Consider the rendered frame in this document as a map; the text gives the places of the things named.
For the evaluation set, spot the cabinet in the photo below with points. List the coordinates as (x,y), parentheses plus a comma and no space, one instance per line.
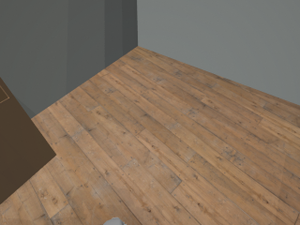
(23,149)

